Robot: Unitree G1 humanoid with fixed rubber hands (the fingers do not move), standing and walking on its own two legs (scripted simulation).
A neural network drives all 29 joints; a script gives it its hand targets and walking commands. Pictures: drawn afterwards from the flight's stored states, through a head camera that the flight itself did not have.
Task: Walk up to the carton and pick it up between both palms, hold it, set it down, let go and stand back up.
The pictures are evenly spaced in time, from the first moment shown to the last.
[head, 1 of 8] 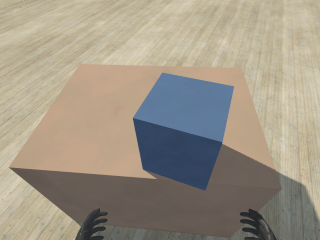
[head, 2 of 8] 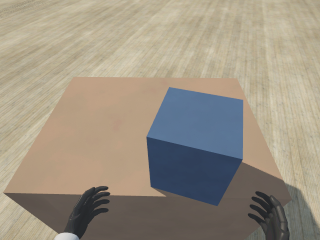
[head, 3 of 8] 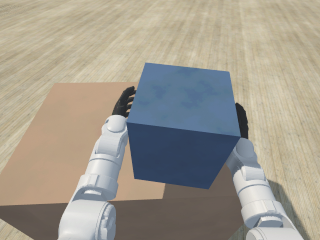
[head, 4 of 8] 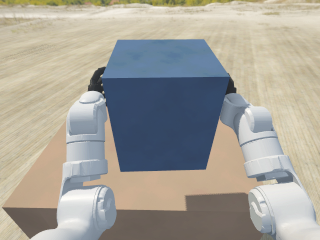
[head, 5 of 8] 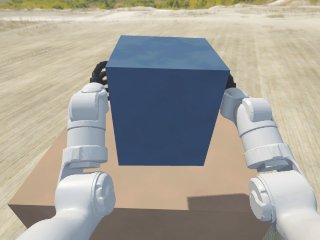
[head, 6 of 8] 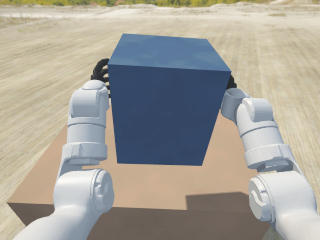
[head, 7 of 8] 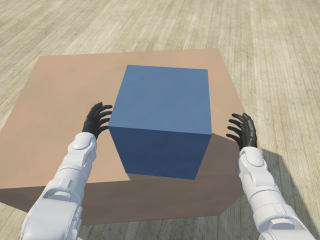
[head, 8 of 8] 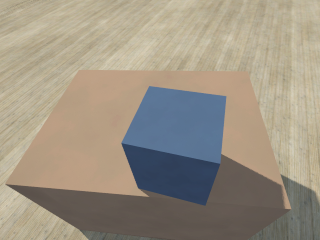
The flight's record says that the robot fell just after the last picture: no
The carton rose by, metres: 0.24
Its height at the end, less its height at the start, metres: +0.00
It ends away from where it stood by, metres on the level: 0.02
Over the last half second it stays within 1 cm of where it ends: yes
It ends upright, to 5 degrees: yes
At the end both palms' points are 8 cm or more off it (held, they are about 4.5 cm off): yes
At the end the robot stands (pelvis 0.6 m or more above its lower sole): yes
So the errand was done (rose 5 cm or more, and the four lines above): yes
